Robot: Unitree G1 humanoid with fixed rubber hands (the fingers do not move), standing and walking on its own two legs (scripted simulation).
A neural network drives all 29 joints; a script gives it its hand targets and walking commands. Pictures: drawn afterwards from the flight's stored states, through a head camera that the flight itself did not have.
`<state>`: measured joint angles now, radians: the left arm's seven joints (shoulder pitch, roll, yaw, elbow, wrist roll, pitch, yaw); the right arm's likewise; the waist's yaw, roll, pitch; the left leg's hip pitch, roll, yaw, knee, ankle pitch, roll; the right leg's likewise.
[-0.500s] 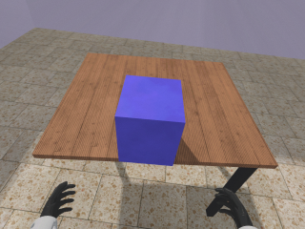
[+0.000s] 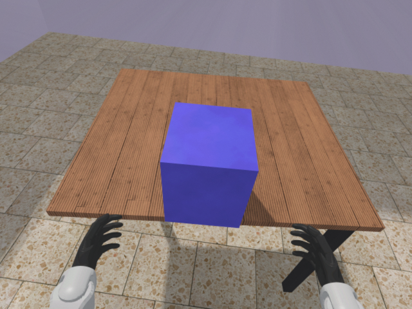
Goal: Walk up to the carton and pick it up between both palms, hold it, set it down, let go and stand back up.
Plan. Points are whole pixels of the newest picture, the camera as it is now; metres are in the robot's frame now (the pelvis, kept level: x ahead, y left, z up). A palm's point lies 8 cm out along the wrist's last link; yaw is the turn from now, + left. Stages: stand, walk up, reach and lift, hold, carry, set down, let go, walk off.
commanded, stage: reach and lift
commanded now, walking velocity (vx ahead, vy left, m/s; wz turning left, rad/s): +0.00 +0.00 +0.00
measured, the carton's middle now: (207, 165) +0.45 -0.02 +0.01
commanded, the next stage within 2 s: none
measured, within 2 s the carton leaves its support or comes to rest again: neither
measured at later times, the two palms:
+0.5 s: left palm (97, 237) +0.24 +0.19 +0.04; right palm (317, 242) +0.22 -0.21 +0.04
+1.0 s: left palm (104, 182) +0.33 +0.18 +0.09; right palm (303, 187) +0.31 -0.20 +0.10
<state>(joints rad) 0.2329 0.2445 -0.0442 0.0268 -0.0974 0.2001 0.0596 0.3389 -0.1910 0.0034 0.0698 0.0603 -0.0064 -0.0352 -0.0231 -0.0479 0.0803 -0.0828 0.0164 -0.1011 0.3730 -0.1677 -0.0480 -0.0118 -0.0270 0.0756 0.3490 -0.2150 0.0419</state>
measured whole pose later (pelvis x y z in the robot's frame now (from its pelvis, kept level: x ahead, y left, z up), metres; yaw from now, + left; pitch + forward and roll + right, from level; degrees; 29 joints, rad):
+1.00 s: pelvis +0.02 +0.00 +0.00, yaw +0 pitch -5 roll +0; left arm -0.14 0.23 0.02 -0.03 -0.17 0.46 0.07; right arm -0.08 -0.19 0.03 -0.02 0.16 0.24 -0.16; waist -0.02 -0.02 0.10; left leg -0.08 0.02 -0.10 0.35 -0.19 -0.05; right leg -0.01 -0.03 0.08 0.34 -0.24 0.04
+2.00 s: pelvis +0.03 +0.00 +0.00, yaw +0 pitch +3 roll +0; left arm -0.64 0.25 0.05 0.69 -0.17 0.27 0.06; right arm -0.62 -0.19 -0.02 0.64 0.21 0.18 -0.19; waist -0.02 -0.02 0.01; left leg -0.24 0.02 -0.10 0.37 -0.18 -0.05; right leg -0.17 -0.03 0.08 0.35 -0.23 0.04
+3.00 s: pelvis +0.01 +0.00 -0.02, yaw +0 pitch +16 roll +0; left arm -0.84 0.05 0.17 1.34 -0.08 -0.33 0.08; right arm -0.74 -0.05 -0.21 1.05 0.04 -0.15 -0.13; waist -0.02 -0.01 -0.19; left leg -0.61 0.02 -0.10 0.52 -0.19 -0.06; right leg -0.56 -0.01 0.08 0.53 -0.25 0.05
